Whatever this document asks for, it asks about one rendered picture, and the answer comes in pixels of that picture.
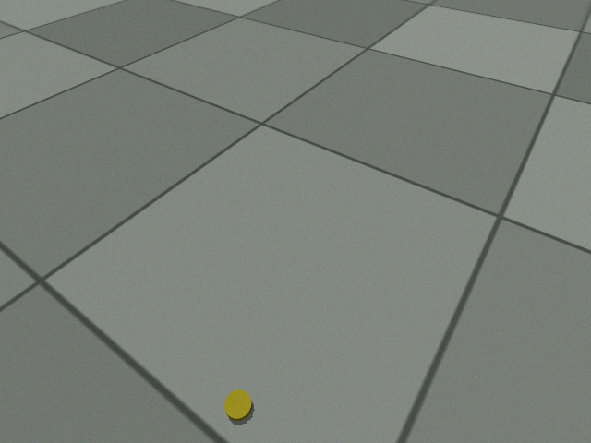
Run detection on tin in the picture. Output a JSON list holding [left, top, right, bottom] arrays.
[[224, 390, 252, 421]]

